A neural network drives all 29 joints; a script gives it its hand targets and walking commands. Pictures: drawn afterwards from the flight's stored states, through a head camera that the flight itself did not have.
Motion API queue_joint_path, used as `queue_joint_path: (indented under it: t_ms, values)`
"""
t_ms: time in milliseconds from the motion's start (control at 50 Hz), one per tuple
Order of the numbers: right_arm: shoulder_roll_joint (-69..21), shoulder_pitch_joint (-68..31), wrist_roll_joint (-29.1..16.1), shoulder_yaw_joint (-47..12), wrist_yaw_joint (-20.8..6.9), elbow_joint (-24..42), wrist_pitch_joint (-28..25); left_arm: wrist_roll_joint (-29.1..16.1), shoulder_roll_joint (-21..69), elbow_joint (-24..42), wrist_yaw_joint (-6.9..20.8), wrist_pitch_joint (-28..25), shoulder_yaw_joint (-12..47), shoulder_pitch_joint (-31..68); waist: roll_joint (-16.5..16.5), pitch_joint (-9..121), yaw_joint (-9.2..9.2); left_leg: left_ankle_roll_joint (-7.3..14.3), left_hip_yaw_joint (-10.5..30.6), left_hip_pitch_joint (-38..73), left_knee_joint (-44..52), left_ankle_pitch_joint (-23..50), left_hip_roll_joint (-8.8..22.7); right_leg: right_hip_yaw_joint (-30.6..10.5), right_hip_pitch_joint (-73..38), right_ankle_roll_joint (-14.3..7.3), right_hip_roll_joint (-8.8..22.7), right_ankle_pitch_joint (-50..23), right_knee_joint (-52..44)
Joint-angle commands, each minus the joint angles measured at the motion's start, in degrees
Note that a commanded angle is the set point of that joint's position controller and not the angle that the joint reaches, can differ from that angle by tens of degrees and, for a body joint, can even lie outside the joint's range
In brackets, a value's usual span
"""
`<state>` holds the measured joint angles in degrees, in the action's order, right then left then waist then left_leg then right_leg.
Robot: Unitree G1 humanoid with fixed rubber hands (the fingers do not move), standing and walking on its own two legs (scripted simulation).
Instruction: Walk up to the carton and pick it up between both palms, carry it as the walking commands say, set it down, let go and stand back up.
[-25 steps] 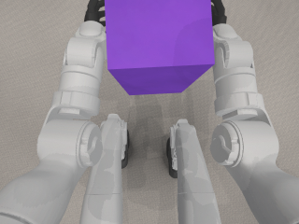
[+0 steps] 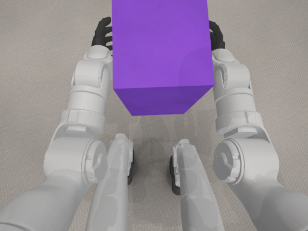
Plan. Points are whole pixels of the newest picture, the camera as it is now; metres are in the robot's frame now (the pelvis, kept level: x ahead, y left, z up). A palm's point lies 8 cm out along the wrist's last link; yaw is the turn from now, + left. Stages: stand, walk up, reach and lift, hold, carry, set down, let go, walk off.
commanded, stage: reach and lift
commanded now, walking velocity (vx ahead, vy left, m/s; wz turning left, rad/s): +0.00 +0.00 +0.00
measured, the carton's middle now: (157, 57) +0.50 +0.00 -0.04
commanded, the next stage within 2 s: none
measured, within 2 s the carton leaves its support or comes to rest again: neither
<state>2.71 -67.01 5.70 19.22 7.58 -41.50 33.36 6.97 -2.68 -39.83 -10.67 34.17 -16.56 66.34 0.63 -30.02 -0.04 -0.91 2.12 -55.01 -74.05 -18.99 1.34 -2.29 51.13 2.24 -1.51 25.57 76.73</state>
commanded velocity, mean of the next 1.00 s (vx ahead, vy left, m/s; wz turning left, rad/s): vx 0.00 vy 0.00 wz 0.00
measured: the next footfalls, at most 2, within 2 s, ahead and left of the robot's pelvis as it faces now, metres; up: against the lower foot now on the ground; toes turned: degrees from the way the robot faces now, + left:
none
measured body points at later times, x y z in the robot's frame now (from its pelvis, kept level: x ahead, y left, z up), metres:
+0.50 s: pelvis +0.01 +0.00 +0.06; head +0.17 +0.01 +0.47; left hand +0.47 +0.14 +0.07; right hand +0.48 -0.12 +0.07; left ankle +0.18 +0.13 -0.60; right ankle +0.13 -0.14 -0.60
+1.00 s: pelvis +0.09 +0.00 +0.10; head +0.08 +0.01 +0.55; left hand +0.45 +0.14 +0.14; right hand +0.45 -0.12 +0.15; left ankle +0.18 +0.13 -0.60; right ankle +0.13 -0.14 -0.60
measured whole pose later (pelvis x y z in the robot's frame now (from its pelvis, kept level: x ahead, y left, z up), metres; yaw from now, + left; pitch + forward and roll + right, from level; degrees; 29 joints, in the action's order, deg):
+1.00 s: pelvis +0.09 +0.00 +0.10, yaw +1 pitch -4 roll -1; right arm -7.6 -38.4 13.2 20.6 6.2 -38.7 37.5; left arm 12.4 6.5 -38.9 -7.7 36.1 -18.2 36.7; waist 0.6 -2.1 0.0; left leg -0.9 2.3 -27.0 -47.0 -16.4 1.3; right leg -2.4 22.3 1.5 -1.2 21.0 47.0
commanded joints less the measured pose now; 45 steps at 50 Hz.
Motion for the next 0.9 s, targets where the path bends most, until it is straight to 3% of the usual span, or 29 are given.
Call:
queue_joint_path:
  t_ms: [0, 40, 80, 120, 160, 180, 240, 280, 320, 340, 360, 420, 440, 480, 520, 580, 620, 640, 680, 760, 780, 820, 860, 880]
  values:
    - [-68.8, -54.5, -13.1, -26.4, -15.4, 13.4, -4.8, -14.0, 71.7, 9.8, 16.8, -4.5, 26.7, 51.5, -1.6, 117.4, -1.46, 0.1, 2.5, 45.6, 18.3, 0.5, -9.2, 1.6, -16.3, -1.9, -6.6, -1.1, -23.9]
    - [-69.5, -51.2, -10.6, -23.5, -16.0, 8.9, -5.1, -11.5, 72.2, 5.0, 17.4, -4.6, 23.0, 47.6, -1.6, 109.5, -1.84, 0.2, 2.1, 43.6, 20.1, -2.0, -9.1, 2.1, -13.9, -1.9, -6.3, 1.3, -25.6]
    - [-71.2, -48.4, -8.6, -22.1, -16.3, 6.7, -4.9, -9.3, 72.4, 1.8, 18.0, -4.6, 19.7, 43.9, -2.6, 104.9, -0.35, 0.7, 1.4, 41.9, 21.6, -3.4, -8.8, 1.9, -14.6, -1.6, -5.8, 2.9, -27.2]
    - [-72.4, -43.5, -6.9, -21.0, -17.0, 4.1, -5.0, -8.5, 73.8, 2.1, 18.7, -4.7, 20.6, 42.5, -1.8, 104.5, -1.58, 0.4, 1.7, 44.1, 23.2, -2.6, -8.5, 2.3, -14.7, -2.0, -5.9, 1.6, -28.6]
    - [-73.6, -42.1, -6.8, -21.3, -17.2, 4.2, -5.1, -8.1, 73.6, 1.9, 19.1, -4.5, 20.7, 42.1, -1.3, 103.8, -0.68, 0.7, 1.6, 45.0, 24.5, -1.6, -8.3, 2.1, -16.9, -2.0, -5.7, 0.5, -29.8]
    - [-73.9, -43.0, -7.5, -22.8, -17.4, 7.8, -5.5, -9.0, 74.1, 5.6, 19.5, -4.9, 22.8, 43.1, -1.5, 109.0, -1.43, 0.7, 1.9, 47.3, 24.6, 0.8, -8.4, 2.2, -19.5, -1.8, -6.0, -2.3, -29.8]
    - [-74.5, -47.8, -10.8, -28.0, -17.3, 16.9, -6.4, -12.5, 73.8, 15.0, 19.5, -5.7, 28.7, 48.8, -1.7, 121.4, -0.88, 0.5, 2.1, 54.2, 25.2, 6.3, -8.7, 1.5, -26.0, -1.5, -6.7, -7.5, -30.9]
    - [-72.5, -50.0, -13.1, -30.7, -16.7, 22.1, -6.6, -15.1, 72.7, 20.2, 19.0, -5.4, 32.6, 51.0, -0.8, 128.5, -1.51, 0.1, 2.2, 59.0, 25.7, 10.8, -9.2, 0.9, -31.3, -1.3, -6.7, -12.2, -31.7]
    - [-71.6, -51.9, -15.6, -33.6, -16.3, 26.8, -6.4, -16.9, 71.0, 25.2, 18.6, -5.5, 35.9, 51.8, -1.2, 133.5, -0.48, -0.1, 2.5, 62.7, 25.5, 15.6, -9.0, -0.2, -34.6, -1.4, -6.8, -16.4, -32.1]
    - [-71.4, -50.5, -15.7, -33.1, -15.8, 25.6, -5.9, -17.4, 70.6, 25.2, 18.1, -5.1, 36.2, 51.5, -1.2, 131.4, -1.08, -0.2, 2.6, 62.3, 26.0, 15.7, -8.9, -0.6, -34.6, -1.5, -6.7, -17.0, -32.7]
    - [-70.7, -51.6, -15.1, -32.6, -15.6, 25.1, -5.8, -16.8, 69.4, 23.9, 17.9, -5.1, 34.9, 51.7, -1.6, 126.8, -0.25, 0.1, 2.7, 60.8, 26.8, 12.6, -8.6, -0.8, -33.0, -1.5, -6.4, -13.1, -33.2]
    - [-70.7, -50.0, -13.3, -31.5, -15.3, 21.5, -4.9, -15.4, 71.5, 18.3, 18.1, -4.4, 31.9, 47.2, -2.4, 117.1, -0.83, 0.4, 2.8, 57.2, 29.3, 6.6, -8.7, -1.3, -32.6, -1.7, -5.4, -7.4, -36.0]
    - [-71.6, -46.9, -11.5, -30.0, -15.3, 17.7, -4.5, -14.1, 71.8, 15.5, 18.3, -4.1, 30.9, 45.3, -2.9, 113.3, -1.83, 0.7, 2.8, 56.5, 30.6, 4.9, -8.7, -0.9, -31.3, -1.6, -5.0, -5.7, -37.2]
    - [-71.4, -44.9, -9.3, -27.0, -15.6, 13.9, -4.5, -10.9, 71.2, 8.0, 18.7, -3.7, 26.4, 40.7, -2.5, 103.8, -1.17, 1.0, 2.1, 52.5, 32.0, -0.6, -8.5, -0.7, -28.1, -1.6, -4.6, -0.2, -38.6]
    - [-73.1, -40.1, -6.9, -25.0, -16.0, 8.8, -3.8, -9.4, 72.1, 5.2, 19.4, -3.7, 24.0, 37.6, -3.8, 97.4, -1.66, 1.2, 1.9, 51.1, 33.6, -3.0, -8.2, -0.2, -26.6, -1.6, -4.5, 2.4, -40.3]
    - [-74.6, -33.7, -3.4, -21.3, -16.4, 3.6, -3.2, -5.5, 73.7, -1.2, 20.3, -3.0, 19.3, 31.2, -2.6, 87.5, -1.64, 1.5, 1.1, 49.0, 35.4, -4.3, -8.0, 0.7, -24.8, -1.6, -4.2, 3.6, -41.9]
    - [-76.9, -28.2, -2.1, -20.3, -16.8, 1.6, -2.6, -4.5, 75.5, -1.2, 20.8, -2.5, 19.8, 28.9, -1.9, 83.6, -1.86, 1.6, 0.9, 50.2, 36.8, -3.1, -7.8, 0.9, -24.8, -1.8, -4.2, 2.4, -43.1]
    - [-77.0, -28.2, -2.7, -21.2, -16.8, 4.0, -3.0, -5.2, 75.9, 1.0, 20.8, -2.7, 20.8, 29.1, -1.2, 84.8, -1.59, 1.4, 0.9, 51.8, 36.8, -0.9, -7.9, 0.8, -26.6, -1.9, -4.3, 0.0, -43.2]
    - [-75.2, -25.0, -1.9, -20.0, -16.9, 3.9, -3.4, -4.8, 77.6, 0.2, 21.2, -2.6, 20.4, 25.4, 0.3, 77.2, -3.39, 1.0, 1.4, 51.5, 37.3, 1.6, -8.0, 1.2, -24.6, -2.3, -4.4, -2.6, -43.5]
    - [-75.4, -20.7, -2.8, -23.0, -16.4, 7.6, -3.3, -6.6, 80.5, 3.2, 20.5, -2.6, 23.3, 20.4, 0.0, 70.8, -2.79, -0.1, 1.7, 51.3, 38.2, 8.0, -8.1, 1.2, -28.4, -2.6, -4.7, -9.7, -43.7]
    - [-74.3, -21.3, -2.9, -23.0, -16.3, 8.4, -3.3, -5.9, 80.8, 1.3, 20.2, -2.1, 22.2, 18.2, 1.0, 67.7, -2.56, 0.0, 1.8, 50.9, 38.4, 7.3, -7.8, 0.9, -27.6, -2.8, -4.4, -8.8, -43.7]
    - [-76.1, -20.2, -4.1, -25.2, -16.6, 9.8, -2.2, -7.6, 81.0, 6.0, 19.9, -1.6, 26.3, 19.7, 0.2, 68.3, -2.42, -0.3, 2.1, 54.1, 39.4, 7.2, -8.0, 0.8, -29.5, -2.6, -4.7, -8.8, -44.6]
    - [-76.5, -17.1, -4.9, -26.2, -16.7, 10.9, -1.4, -9.4, 82.7, 10.3, 19.3, -0.9, 29.4, 19.8, 2.1, 69.9, -3.84, -1.1, 2.4, 55.8, 39.7, 9.2, -8.0, 0.8, -31.5, -2.9, -4.7, -11.6, -44.5]
    - [-77.0, -15.5, -4.7, -25.6, -16.6, 9.5, -0.4, -9.5, 81.1, 10.3, 19.2, -0.5, 28.9, 19.3, 0.3, 68.3, -3.51, -0.6, 2.5, 55.4, 39.5, 9.3, -7.7, 0.4, -30.8, -2.7, -4.6, -11.4, -44.5]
